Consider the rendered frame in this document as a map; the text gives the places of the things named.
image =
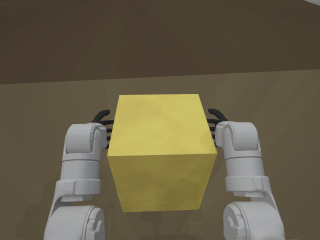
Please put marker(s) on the robot left forearm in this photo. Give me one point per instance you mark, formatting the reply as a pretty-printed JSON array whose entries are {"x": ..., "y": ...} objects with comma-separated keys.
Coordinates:
[{"x": 79, "y": 179}]

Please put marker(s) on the robot right forearm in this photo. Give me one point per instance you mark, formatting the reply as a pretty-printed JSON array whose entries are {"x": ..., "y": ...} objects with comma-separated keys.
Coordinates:
[{"x": 244, "y": 165}]

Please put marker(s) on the robot right upper arm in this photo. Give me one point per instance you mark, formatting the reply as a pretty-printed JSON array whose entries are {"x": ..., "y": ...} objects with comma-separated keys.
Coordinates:
[{"x": 252, "y": 220}]

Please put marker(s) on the robot left upper arm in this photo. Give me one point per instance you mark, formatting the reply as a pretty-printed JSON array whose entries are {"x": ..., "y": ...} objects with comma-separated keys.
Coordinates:
[{"x": 76, "y": 223}]

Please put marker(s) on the right robot hand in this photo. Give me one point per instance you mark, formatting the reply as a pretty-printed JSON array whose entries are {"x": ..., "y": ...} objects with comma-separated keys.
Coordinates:
[{"x": 221, "y": 118}]

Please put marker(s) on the carton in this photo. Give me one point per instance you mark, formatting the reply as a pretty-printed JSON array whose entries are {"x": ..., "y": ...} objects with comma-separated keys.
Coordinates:
[{"x": 161, "y": 152}]

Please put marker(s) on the left robot hand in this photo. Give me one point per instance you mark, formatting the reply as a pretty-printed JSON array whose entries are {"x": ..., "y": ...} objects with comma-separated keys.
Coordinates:
[{"x": 97, "y": 119}]

